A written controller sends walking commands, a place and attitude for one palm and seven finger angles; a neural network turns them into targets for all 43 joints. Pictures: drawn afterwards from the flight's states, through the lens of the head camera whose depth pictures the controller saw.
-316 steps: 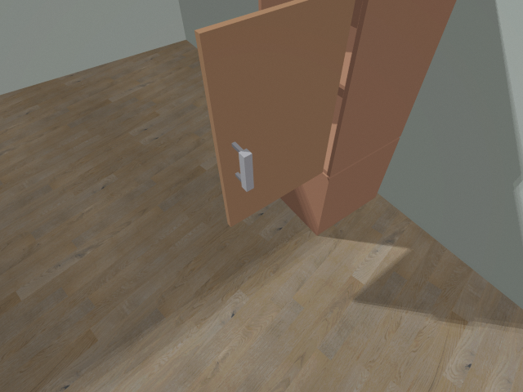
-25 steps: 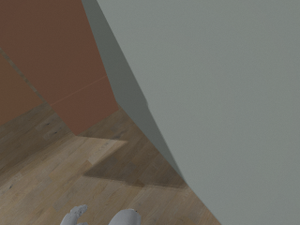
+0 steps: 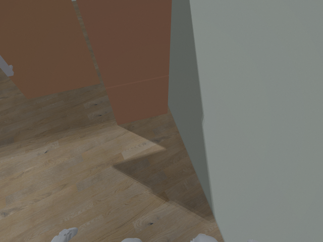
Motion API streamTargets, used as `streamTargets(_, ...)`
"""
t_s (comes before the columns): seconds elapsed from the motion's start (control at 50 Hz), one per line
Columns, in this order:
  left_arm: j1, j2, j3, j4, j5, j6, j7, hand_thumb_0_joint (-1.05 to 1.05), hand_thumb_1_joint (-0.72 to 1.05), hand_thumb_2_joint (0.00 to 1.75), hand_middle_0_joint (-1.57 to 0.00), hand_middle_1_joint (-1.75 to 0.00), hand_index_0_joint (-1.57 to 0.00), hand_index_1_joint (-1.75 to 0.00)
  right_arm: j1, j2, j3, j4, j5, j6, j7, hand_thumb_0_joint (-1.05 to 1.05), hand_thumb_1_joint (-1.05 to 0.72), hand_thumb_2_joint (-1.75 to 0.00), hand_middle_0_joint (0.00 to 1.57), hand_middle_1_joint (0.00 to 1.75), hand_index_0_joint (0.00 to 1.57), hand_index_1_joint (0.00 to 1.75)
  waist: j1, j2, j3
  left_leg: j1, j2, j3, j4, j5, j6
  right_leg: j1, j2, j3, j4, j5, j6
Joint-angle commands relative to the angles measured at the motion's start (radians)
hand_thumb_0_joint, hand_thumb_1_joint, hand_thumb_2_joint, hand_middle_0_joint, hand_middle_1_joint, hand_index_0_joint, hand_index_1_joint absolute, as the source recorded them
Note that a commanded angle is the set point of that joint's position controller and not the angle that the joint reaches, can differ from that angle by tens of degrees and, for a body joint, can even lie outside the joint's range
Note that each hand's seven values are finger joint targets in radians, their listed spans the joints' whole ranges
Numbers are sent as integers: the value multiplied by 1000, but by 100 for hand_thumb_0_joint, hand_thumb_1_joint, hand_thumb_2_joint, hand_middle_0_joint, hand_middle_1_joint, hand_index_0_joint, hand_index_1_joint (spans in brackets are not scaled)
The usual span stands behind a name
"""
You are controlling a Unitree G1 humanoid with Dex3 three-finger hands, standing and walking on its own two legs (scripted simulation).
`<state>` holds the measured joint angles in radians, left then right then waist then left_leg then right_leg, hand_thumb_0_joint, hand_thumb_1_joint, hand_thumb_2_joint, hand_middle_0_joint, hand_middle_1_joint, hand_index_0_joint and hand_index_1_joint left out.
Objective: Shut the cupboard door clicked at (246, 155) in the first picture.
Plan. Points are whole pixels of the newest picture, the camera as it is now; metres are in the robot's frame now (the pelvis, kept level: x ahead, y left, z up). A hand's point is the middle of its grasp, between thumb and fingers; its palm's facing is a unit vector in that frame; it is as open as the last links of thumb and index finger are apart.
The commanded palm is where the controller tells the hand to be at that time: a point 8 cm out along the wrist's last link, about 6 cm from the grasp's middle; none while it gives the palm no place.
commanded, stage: turn to face it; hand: left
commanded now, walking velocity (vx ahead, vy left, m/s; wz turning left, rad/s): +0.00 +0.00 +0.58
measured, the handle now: (2, 60) +0.77 +0.75 -0.07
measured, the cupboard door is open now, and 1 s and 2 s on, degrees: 91 91 91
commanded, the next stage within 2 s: take the last steps up to it in 0.46 s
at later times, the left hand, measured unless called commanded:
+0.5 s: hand out of the picture -0.01 +0.19 -0.18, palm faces +0.30 -0.93 -0.21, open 7.4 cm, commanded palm none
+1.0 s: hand out of the picture -0.02 +0.17 -0.16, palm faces +0.47 -0.86 -0.20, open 7.4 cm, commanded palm none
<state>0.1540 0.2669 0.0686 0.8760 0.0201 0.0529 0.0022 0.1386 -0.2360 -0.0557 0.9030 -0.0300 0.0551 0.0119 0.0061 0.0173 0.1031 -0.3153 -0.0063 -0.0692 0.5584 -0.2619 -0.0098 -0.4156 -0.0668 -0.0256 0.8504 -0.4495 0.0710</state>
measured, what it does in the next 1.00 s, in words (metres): steps on the spot, turning left: right foot, then left foot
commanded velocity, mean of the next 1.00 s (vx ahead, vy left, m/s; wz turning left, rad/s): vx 0.14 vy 0.07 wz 0.30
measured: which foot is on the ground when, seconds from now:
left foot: down 0.00-0.06, up 0.08-0.38, down 0.40-0.72, up 0.74-1.00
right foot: up 0.00-0.04, down 0.06-0.40, up 0.42-0.72, down 0.74-1.00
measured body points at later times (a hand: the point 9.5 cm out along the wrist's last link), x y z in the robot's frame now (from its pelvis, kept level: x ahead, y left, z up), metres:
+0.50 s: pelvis +0.01 -0.01 +0.00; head +0.06 +0.03 +0.44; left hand -0.02 +0.24 -0.17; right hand +0.20 -0.22 -0.13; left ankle -0.01 +0.09 -0.73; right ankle +0.01 -0.15 -0.69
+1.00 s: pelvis +0.07 +0.02 +0.01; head +0.11 +0.03 +0.46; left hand -0.05 +0.21 -0.14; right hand +0.24 -0.19 -0.14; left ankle +0.06 +0.18 -0.68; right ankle +0.06 -0.15 -0.73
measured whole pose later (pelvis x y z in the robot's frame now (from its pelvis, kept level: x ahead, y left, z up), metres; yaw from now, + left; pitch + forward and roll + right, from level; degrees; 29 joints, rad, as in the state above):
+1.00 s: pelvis +0.07 +0.02 +0.01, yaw +25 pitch +1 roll +2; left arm 0.36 0.15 0.04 1.04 0.04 -0.05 0.00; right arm 0.18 -0.23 -0.07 1.00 -0.02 0.05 0.05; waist 0.03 -0.02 0.06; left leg -0.50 0.06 0.06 0.83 -0.29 -0.04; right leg -0.05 -0.16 -0.16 0.38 -0.32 0.08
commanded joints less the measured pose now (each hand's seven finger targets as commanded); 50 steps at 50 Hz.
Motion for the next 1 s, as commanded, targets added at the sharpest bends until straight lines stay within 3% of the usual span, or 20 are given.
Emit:
streamTargets(0.0,123,81,25,-49,-7,-41,10,0,90,90,-20,-30,-20,-30,-67,-197,-59,-90,9,-13,-12,0,-90,-90,20,30,20,30,39,123,-152,-77,139,-200,-65,175,105,287,44,-37,-343,180,-9)
streamTargets(0.02,162,145,38,-48,3,-55,18,0,90,90,-20,-30,-20,-30,-55,-142,-54,-102,19,-13,-8,0,-90,-90,20,30,20,30,56,-63,-176,-196,45,-119,96,12,43,410,-111,122,-507,185,-48)
streamTargets(0.04,159,224,51,-53,15,-61,25,0,90,90,-20,-30,-20,-30,-54,-85,-45,-126,22,-17,-4,0,-90,-90,20,30,20,30,59,-335,-163,-313,-89,45,365,-333,-30,415,-386,395,-582,310,-176)
streamTargets(0.06,143,212,45,-63,8,-60,32,0,90,90,-20,-30,-20,-30,-56,-125,-54,-127,14,-10,-4,0,-90,-90,20,30,20,30,54,-275,-161,-271,-29,-10,569,-371,-18,302,-445,370,-567,385,-242)
streamTargets(0.14,19,106,16,-88,6,-62,33,0,90,90,-20,-30,-20,-30,-33,-80,-37,-71,12,7,13,0,-90,-90,20,30,20,30,-18,-243,-104,-236,20,49,619,-202,-44,247,-254,52,-487,574,-184)
streamTargets(0.26,142,148,36,-21,13,-66,29,0,90,90,-20,-30,-20,-30,-91,-30,-11,-64,21,-11,15,0,-90,-90,20,30,20,30,46,-233,-136,-116,-11,154,209,-223,-38,393,-271,-7,-406,807,-183)
streamTargets(0.34,103,143,39,-7,-6,-61,23,0,90,90,-20,-30,-20,-30,24,-75,-15,-25,16,-29,5,0,-90,-90,20,30,20,30,-27,-173,-174,148,5,154,-131,60,-5,279,-240,-80,-251,717,-97)
streamTargets(0.36,100,101,32,-21,-12,-55,17,0,90,90,-20,-30,-20,-30,57,-147,-33,-21,7,-38,1,0,-90,-90,20,30,20,30,-44,44,-213,306,165,-32,-178,287,56,106,-160,-136,-98,460,-37)
streamTargets(0.38,76,37,6,-54,-16,-48,14,0,90,90,-20,-30,-20,-30,112,-234,-52,-12,2,-36,-7,0,-90,-90,20,30,20,30,-73,294,-208,373,397,-284,-177,699,204,-96,-62,-119,78,-159,7)
streamTargets(0.44,0,51,8,-18,-9,-23,19,0,90,90,-20,-30,-20,-30,61,-181,-36,-7,2,-35,-40,0,-90,-90,20,30,20,30,-55,206,-143,220,325,-191,-181,591,230,-102,-51,23,231,-115,-10)
streamTargets(0.54,37,20,0,25,-8,-18,8,0,90,90,-20,-30,-20,-30,36,-156,-22,0,3,-42,-44,0,-90,-90,20,30,20,30,-23,122,-153,207,259,-95,-184,543,189,-17,-14,-8,102,-28,-11)
streamTargets(0.62,48,9,1,25,-2,-33,-5,0,90,90,-20,-30,-20,-30,36,-157,-26,9,-1,-37,-32,0,-90,-90,20,30,20,30,-14,167,-123,108,214,-134,-214,123,176,104,35,-65,-104,-25,-24)
streamTargets(0.66,136,22,10,52,1,-50,-14,0,90,90,-20,-30,-20,-30,1,-160,-31,5,8,-35,-24,0,-90,-90,20,30,20,30,33,119,-114,-13,157,-118,-159,-107,135,281,57,-96,-306,86,-30)
streamTargets(0.68,202,51,21,70,6,-63,-11,0,90,90,-20,-30,-20,-30,-13,-128,-28,0,13,-37,-19,0,-90,-90,20,30,20,30,71,20,-104,-139,85,-58,-32,-201,92,418,1,-40,-447,78,-43)
streamTargets(0.7,263,140,41,83,19,-76,0,0,90,90,-20,-30,-20,-30,-9,-51,-15,-27,24,-43,-11,0,-90,-90,20,30,20,30,97,-281,-92,-371,-31,73,230,-327,25,554,-265,292,-608,-92,-127)
streamTargets(0.72,288,187,41,74,9,-74,6,0,90,90,-20,-30,-20,-30,-84,-84,-17,-68,7,-39,-3,0,-90,-90,20,30,20,30,125,-312,-25,-439,-27,39,466,-375,9,440,-447,507,-718,-147,-221)
streamTargets(0.74,247,175,41,62,6,-84,11,0,90,90,-20,-30,-20,-30,-90,-105,-27,-64,4,-33,4,0,-90,-90,20,30,20,30,90,-241,-6,-419,20,-24,586,-266,8,326,-443,528,-733,-267,-250)
streamTargets(0.8,135,79,21,54,6,-106,15,0,90,90,-20,-30,-20,-30,-73,-80,-30,-26,-1,-25,25,0,-90,-90,20,30,20,30,23,-215,59,-392,88,3,621,-55,-22,236,-333,228,-716,-28,-174)
streamTargets(0.84,169,72,21,76,7,-121,15,0,90,90,-20,-30,-20,-30,-55,-42,-18,-8,6,-27,34,0,-90,-90,20,30,20,30,23,-199,16,-353,81,63,512,-23,-37,303,-289,85,-672,227,-154)
streamTargets(0.98,263,116,31,153,15,-117,12,0,90,90,-20,-30,-20,-30,-100,7,3,-21,15,-52,50,0,-90,-90,20,30,20,30,58,-235,-22,-154,30,190,111,-48,-13,360,-291,-49,-566,470,-138)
